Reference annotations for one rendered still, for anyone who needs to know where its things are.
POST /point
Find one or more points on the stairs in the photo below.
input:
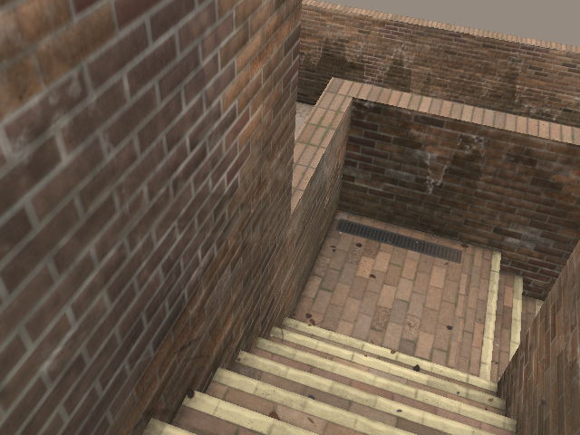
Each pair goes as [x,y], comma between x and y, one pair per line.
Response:
[514,315]
[305,380]

